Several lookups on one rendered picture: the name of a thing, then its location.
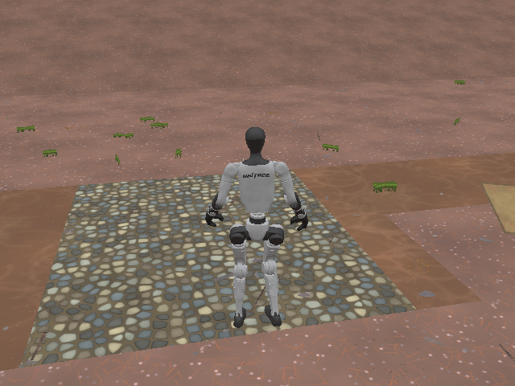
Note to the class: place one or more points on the robot left forearm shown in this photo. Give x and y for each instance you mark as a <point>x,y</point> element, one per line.
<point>214,208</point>

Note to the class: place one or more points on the left robot hand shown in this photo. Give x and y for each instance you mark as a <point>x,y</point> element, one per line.
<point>208,219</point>

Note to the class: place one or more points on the robot torso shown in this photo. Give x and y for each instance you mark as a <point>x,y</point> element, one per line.
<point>256,185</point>

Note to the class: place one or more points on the right robot thigh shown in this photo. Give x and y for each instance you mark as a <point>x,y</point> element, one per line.
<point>271,247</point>

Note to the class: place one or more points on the left robot upper arm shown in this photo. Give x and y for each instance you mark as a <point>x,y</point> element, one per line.
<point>226,182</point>

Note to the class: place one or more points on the right robot hand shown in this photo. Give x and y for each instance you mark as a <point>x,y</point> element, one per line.
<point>296,220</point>

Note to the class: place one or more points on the robot right forearm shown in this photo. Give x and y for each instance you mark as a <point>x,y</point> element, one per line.
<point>298,208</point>

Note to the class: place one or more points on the right robot upper arm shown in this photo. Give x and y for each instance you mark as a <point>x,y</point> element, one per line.
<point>281,169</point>

